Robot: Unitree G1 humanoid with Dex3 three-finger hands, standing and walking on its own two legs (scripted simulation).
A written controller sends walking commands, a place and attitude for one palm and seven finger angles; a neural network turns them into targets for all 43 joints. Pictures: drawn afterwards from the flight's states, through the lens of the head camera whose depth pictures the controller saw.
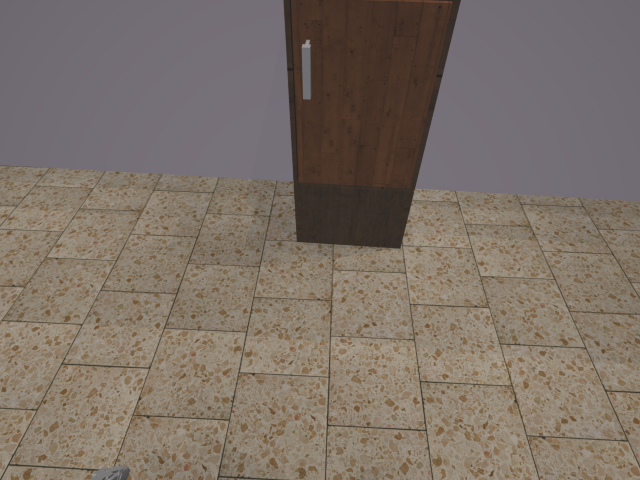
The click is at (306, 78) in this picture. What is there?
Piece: cupboard door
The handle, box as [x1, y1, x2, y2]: [302, 40, 310, 99]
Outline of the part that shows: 306,40 306,42 302,44 303,98 310,99 310,44 309,40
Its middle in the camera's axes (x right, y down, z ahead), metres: -0.04 -0.47 +1.08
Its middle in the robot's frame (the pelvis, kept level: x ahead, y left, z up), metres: +1.12 +0.09 +0.01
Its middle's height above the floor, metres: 0.78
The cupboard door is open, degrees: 0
